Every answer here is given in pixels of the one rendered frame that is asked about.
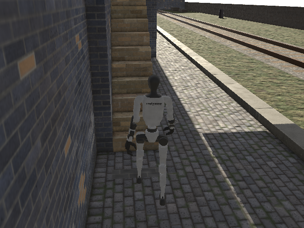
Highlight stairs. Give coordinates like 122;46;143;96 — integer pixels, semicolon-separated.
111;0;159;152

